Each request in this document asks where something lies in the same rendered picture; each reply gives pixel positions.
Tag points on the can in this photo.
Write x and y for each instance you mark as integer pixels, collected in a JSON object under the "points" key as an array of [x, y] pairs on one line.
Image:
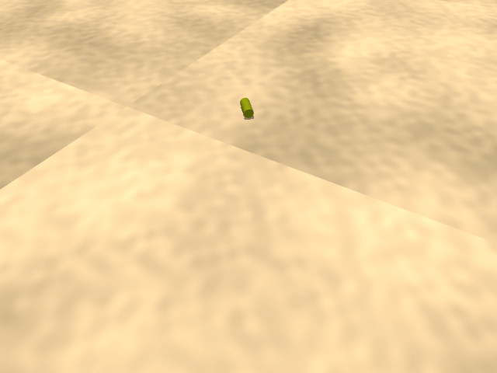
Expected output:
{"points": [[246, 107]]}

